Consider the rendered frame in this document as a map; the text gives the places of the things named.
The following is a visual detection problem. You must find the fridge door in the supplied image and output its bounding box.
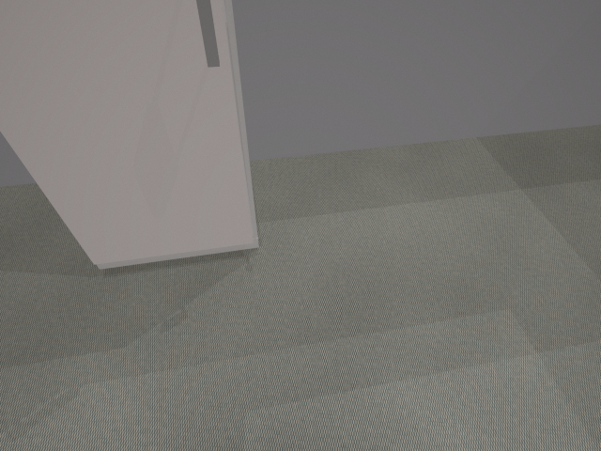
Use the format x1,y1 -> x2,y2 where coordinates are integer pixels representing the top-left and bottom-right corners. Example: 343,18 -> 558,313
0,0 -> 254,265

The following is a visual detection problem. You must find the handle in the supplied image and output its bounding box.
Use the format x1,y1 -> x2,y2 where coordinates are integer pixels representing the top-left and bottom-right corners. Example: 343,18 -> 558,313
196,0 -> 220,68

